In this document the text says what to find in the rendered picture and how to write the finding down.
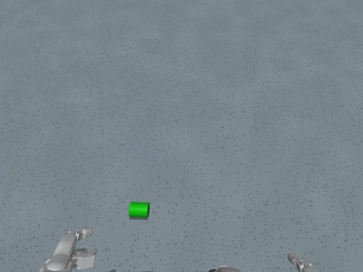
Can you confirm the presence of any can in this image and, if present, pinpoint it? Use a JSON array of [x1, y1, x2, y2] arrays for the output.
[[129, 202, 150, 218]]

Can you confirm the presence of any left robot hand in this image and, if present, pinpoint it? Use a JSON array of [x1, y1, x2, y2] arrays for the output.
[[52, 228, 97, 270]]

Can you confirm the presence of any right robot hand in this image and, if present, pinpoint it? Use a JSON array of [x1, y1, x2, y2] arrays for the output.
[[288, 253, 319, 272]]

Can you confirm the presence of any left robot arm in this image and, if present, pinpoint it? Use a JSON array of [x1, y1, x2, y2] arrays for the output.
[[39, 254, 72, 272]]

